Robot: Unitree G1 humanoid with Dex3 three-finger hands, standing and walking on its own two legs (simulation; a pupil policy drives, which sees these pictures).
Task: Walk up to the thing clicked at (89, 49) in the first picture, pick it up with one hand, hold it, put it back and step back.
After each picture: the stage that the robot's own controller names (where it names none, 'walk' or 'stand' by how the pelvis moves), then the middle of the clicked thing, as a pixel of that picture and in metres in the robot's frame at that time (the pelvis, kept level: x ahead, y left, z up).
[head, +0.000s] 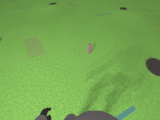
stand; (89, 48) +1.48 +0.05 -0.65
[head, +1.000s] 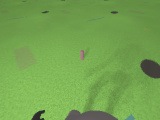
walk; (82, 55) +1.33 +0.27 -0.64
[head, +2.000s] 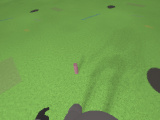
walk; (76, 68) +0.86 +0.32 -0.65
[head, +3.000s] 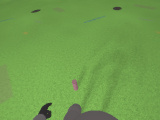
walk; (75, 85) +0.54 +0.25 -0.65
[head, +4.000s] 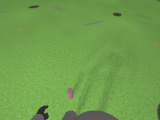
stand; (70, 93) +0.42 +0.22 -0.64
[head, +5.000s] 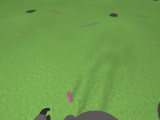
stand; (69, 97) +0.39 +0.23 -0.65
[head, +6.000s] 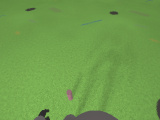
stand; (69, 95) +0.40 +0.24 -0.66
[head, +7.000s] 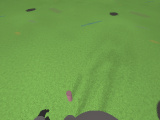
stand; (69, 96) +0.39 +0.24 -0.66
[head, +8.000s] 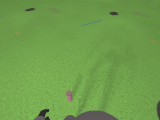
stand; (69, 96) +0.39 +0.24 -0.66
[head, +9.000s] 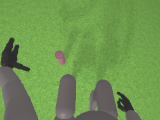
go down; (61, 59) +0.46 +0.26 -0.32
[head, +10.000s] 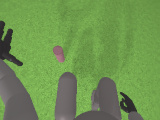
go down; (59, 55) +0.46 +0.27 -0.26
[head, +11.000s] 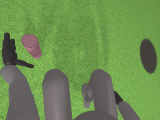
close in; (34, 49) +0.44 +0.31 -0.17
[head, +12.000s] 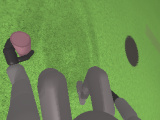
close; (23, 48) +0.43 +0.32 -0.16
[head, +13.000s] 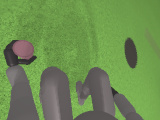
lift; (25, 52) +0.39 +0.32 -0.16
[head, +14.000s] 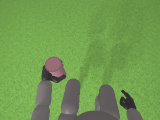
lift; (58, 71) +0.31 +0.22 +0.01
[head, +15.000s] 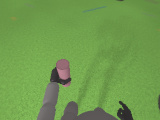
hold; (64, 75) +0.31 +0.18 +0.02
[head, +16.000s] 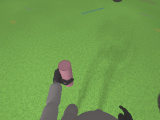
hold; (67, 75) +0.32 +0.16 +0.02
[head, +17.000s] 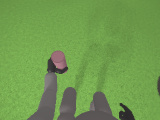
crouch; (61, 64) +0.39 +0.20 -0.03
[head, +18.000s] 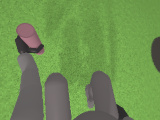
lower; (34, 42) +0.49 +0.30 -0.08
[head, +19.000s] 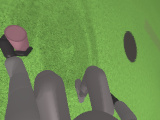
lower; (21, 44) +0.45 +0.31 -0.16
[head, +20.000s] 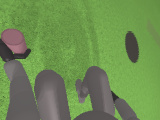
lower; (18, 47) +0.43 +0.32 -0.16
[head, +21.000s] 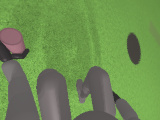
lower; (16, 46) +0.42 +0.34 -0.15
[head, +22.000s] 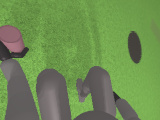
lower; (15, 45) +0.43 +0.34 -0.15
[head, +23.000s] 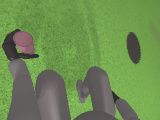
open; (27, 48) +0.44 +0.30 -0.17
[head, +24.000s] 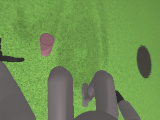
stand; (46, 47) +0.44 +0.28 -0.18
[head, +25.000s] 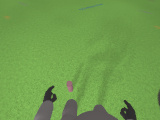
stand; (70, 86) +0.41 +0.20 -0.54
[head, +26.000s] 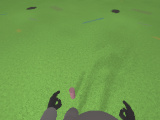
stand; (72, 93) +0.42 +0.20 -0.60
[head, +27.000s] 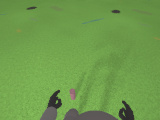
stand; (72, 94) +0.41 +0.19 -0.60
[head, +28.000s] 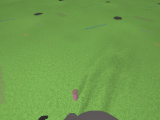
stand; (75, 95) +0.45 +0.18 -0.65
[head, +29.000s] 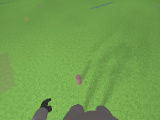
walk; (78, 80) +0.51 +0.18 -0.63
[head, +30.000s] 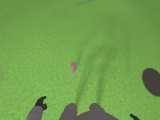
walk; (73, 67) +0.69 +0.21 -0.64
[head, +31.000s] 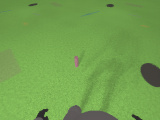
stand; (76, 61) +0.98 +0.30 -0.63
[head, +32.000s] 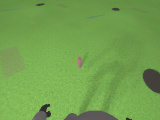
stand; (79, 62) +1.01 +0.22 -0.65
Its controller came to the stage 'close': yes
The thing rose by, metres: 0.68
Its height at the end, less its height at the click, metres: +0.00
